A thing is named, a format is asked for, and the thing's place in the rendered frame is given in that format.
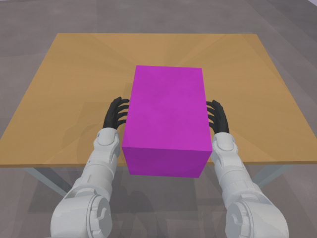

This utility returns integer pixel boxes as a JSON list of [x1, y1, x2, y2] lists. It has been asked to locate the robot right forearm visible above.
[[210, 132, 289, 232]]

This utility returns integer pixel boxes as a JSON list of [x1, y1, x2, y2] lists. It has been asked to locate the table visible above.
[[0, 33, 317, 197]]

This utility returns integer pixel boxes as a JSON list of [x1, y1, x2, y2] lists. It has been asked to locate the robot right upper arm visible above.
[[225, 200, 288, 238]]

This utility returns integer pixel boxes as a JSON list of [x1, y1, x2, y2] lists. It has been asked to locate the robot left upper arm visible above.
[[51, 194, 112, 238]]

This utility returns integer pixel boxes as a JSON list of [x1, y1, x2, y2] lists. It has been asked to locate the robot left forearm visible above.
[[51, 127, 120, 234]]

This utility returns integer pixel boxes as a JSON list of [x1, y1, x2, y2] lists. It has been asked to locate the robot right hand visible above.
[[206, 100, 229, 134]]

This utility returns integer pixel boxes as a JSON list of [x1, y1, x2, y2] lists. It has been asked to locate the robot left hand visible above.
[[103, 97, 130, 130]]

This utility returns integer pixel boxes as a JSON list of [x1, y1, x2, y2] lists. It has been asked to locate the carton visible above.
[[121, 65, 212, 178]]

